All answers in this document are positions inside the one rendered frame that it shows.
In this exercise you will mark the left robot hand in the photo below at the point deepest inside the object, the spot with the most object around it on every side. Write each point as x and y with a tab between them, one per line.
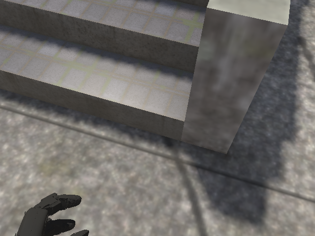
37	223

